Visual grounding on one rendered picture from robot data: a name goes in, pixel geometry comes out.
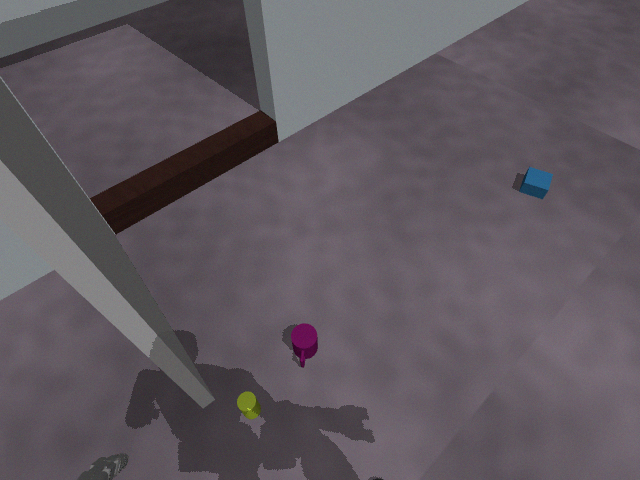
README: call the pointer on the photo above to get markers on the left robot hand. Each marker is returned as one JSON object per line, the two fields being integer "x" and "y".
{"x": 105, "y": 468}

